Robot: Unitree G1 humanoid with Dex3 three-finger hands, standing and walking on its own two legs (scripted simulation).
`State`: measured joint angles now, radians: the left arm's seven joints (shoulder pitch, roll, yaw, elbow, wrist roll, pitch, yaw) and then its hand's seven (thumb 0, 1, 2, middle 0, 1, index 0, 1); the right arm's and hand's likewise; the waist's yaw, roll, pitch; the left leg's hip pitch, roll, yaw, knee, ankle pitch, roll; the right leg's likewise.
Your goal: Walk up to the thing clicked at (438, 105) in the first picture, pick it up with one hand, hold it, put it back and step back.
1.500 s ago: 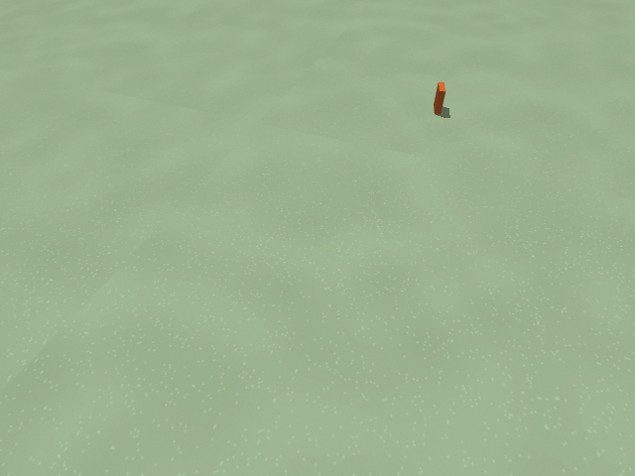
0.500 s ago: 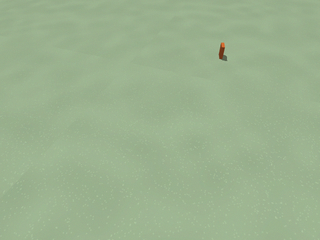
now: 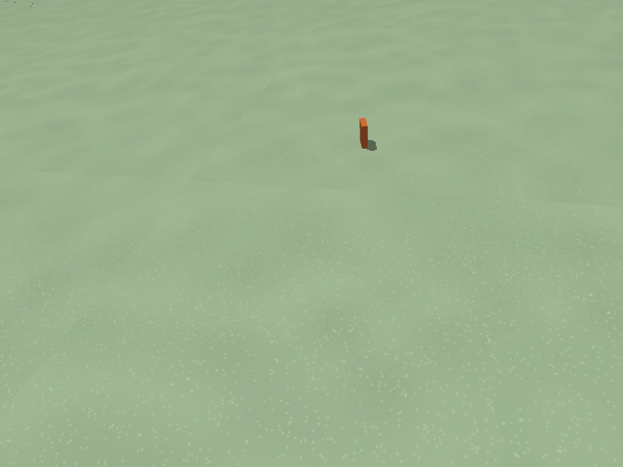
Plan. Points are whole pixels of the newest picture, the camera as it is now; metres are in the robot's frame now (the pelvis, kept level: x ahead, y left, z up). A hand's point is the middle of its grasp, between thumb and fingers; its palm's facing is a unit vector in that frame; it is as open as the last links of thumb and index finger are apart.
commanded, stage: walk up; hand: left
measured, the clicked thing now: (363, 133) +2.23 -0.17 -0.67
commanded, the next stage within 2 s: none
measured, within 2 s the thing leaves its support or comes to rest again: neither
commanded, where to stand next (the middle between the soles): +1.82 -0.28 m, yaw -11 degrees
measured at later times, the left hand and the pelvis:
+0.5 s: hand (194, 382) +0.34 +0.27 -0.15, palm faces -0.12 -0.93 -0.34, open 7.4 cm; pelvis +0.29 -0.01 +0.01, yaw -7 degrees
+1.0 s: hand (286, 201) +0.79 +0.13 -0.09, palm faces -0.18 -0.91 -0.38, open 7.4 cm; pelvis +0.61 -0.11 +0.01, yaw -11 degrees
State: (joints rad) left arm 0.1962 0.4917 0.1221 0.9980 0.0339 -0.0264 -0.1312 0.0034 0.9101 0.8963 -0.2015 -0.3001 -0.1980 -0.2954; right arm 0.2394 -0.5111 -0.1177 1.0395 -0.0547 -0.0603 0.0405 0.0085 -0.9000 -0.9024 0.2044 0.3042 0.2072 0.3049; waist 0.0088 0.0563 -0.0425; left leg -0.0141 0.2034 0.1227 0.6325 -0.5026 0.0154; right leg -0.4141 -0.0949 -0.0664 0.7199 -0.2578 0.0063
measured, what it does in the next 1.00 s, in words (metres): walks ahead: left foot, then right foot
